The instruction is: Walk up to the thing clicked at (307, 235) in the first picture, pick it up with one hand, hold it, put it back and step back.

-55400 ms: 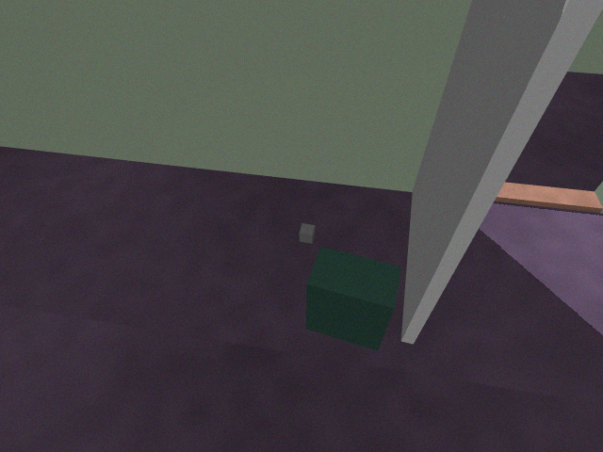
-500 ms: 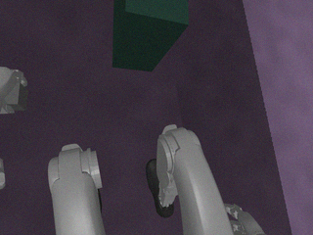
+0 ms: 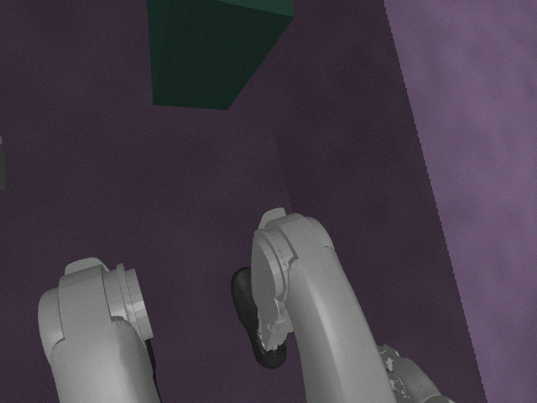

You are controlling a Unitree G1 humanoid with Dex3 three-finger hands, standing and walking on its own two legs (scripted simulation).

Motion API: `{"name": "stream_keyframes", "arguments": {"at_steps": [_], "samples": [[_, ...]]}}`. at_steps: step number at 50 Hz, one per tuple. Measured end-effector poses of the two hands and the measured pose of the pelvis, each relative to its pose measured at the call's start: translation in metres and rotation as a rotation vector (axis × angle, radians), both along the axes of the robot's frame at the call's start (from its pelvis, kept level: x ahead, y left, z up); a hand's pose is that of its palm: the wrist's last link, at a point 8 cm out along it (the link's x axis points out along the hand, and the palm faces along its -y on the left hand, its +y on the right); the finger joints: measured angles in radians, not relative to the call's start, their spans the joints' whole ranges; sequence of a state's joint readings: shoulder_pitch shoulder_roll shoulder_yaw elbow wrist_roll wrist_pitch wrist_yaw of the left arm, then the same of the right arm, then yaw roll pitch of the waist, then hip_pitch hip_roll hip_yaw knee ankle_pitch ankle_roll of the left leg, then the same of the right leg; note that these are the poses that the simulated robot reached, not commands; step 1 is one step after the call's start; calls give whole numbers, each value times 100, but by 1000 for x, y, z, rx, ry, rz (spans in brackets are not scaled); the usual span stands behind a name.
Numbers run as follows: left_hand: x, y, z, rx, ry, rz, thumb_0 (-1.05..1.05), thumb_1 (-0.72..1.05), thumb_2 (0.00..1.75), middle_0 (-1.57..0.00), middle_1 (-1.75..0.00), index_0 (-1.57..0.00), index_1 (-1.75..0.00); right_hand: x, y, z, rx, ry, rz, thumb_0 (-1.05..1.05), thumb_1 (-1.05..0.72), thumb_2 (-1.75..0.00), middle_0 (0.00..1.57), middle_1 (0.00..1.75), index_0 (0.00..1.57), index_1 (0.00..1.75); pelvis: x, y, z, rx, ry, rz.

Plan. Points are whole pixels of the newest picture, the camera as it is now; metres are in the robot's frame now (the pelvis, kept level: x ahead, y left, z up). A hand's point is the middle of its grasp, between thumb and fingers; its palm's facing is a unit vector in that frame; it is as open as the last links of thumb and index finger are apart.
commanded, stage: rest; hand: left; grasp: from above
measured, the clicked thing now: out of the picture +0.47 +0.31 -0.25
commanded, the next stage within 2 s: open in 0.60 s
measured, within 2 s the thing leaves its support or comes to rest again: rests again in 0.22 s
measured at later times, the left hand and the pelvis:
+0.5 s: hand out of the picture +0.45 +0.32 -0.24, palm faces -0.47 -0.06 -0.88, open 8.7 cm; pelvis +0.00 +0.00 -0.01, yaw -2 degrees
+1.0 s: hand out of the picture +0.45 +0.32 -0.24, palm faces -0.47 -0.06 -0.88, open 10.1 cm; pelvis -0.01 +0.00 -0.01, yaw -3 degrees
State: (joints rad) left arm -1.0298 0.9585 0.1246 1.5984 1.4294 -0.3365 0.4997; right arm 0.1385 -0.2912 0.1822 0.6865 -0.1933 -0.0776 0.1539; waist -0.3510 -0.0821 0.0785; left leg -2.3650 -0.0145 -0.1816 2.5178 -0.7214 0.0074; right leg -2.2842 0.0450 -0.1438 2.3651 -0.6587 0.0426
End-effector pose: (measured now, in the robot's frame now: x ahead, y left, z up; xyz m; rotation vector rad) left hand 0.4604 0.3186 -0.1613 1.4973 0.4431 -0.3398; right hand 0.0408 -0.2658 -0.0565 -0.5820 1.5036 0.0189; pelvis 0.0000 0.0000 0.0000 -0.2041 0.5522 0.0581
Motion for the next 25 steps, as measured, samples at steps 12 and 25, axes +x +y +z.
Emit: {"name": "stream_keyframes", "arguments": {"at_steps": [12, 25], "samples": [[-5, 2, -17, -2, 10, 0, -2, 22, 35, -75, -41, -81, -37, -2, -3, 10, -26, 3, 60, 0, -91, -90, 20, 30, 20, 30, -3, 0, -4, -13, -32, -11], [-4, 4, -24, -7, -6, 1, -1, 21, 37, -73, -45, -80, -40, 4, -1, 17, -31, -14, 112, 0, -91, -90, 20, 30, 20, 30, -3, 3, -6, -31, -56, -18]]}}
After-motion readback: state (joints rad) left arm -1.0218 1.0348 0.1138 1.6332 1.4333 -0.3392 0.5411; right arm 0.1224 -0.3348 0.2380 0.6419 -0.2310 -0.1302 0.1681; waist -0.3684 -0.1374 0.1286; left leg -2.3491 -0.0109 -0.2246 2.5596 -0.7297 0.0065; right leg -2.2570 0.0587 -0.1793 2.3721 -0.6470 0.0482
